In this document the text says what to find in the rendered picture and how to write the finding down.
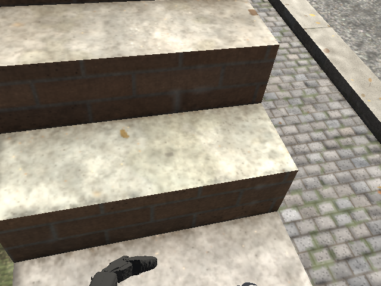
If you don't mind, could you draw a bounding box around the robot left hand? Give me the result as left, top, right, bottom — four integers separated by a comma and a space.
89, 256, 157, 286

